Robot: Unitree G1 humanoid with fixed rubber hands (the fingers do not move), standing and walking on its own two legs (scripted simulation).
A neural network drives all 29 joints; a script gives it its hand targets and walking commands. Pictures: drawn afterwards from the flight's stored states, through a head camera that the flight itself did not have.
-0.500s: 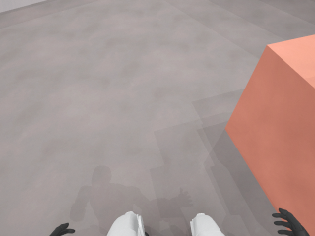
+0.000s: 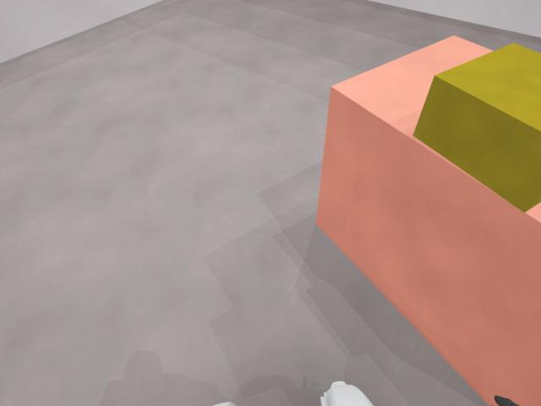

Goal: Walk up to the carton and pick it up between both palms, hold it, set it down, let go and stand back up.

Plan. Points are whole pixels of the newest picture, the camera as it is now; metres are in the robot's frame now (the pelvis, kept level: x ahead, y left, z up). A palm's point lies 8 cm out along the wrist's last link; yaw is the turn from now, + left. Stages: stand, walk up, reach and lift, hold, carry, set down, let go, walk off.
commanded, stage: walk up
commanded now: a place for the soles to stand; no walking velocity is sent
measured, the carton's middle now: (518, 120) +0.68 -0.49 +0.02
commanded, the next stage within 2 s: none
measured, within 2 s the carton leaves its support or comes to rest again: neither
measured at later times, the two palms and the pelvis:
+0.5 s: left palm (147, 381) +0.18 +0.21 -0.05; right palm out of the picture +0.15 -0.42 -0.11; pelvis +0.10 -0.10 +0.01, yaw -14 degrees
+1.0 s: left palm (171, 283) +0.36 +0.23 -0.10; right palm out of the picture +0.16 -0.35 -0.07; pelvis +0.15 -0.01 +0.00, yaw -25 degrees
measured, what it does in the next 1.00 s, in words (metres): walks ahead, turning right: right foot, then left foot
